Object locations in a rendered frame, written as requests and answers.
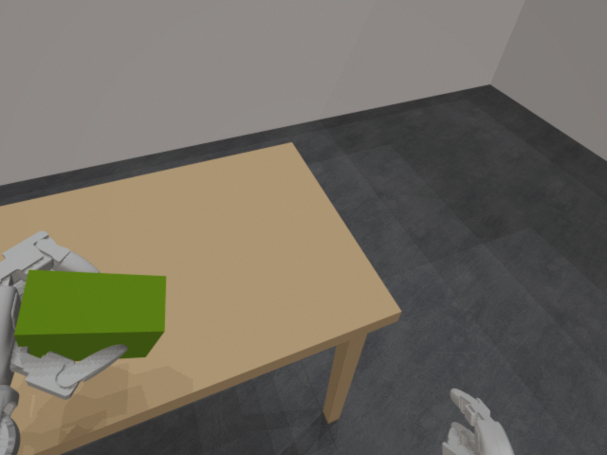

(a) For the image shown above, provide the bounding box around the table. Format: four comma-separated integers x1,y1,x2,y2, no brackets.
0,142,402,455

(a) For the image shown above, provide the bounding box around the robot left forearm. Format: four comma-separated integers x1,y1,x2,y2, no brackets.
0,385,20,455

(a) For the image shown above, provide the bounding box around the right robot hand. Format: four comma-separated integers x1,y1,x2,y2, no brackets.
442,389,514,455

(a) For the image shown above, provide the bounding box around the left robot hand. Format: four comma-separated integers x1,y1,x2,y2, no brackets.
0,231,128,400

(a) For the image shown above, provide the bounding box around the sponge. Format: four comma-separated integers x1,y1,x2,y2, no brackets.
14,270,166,361

